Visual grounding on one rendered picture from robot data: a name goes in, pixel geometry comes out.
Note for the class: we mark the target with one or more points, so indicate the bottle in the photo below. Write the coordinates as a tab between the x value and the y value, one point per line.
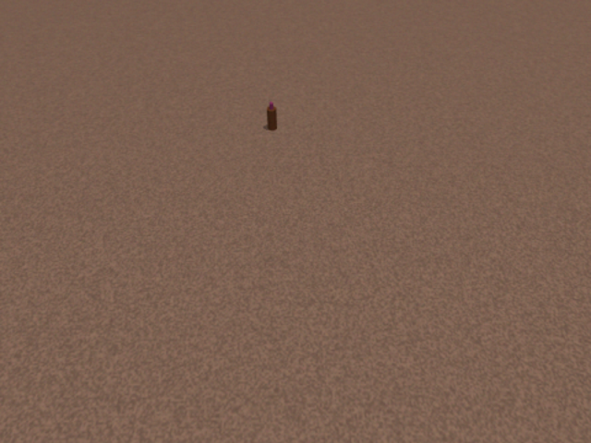
272	119

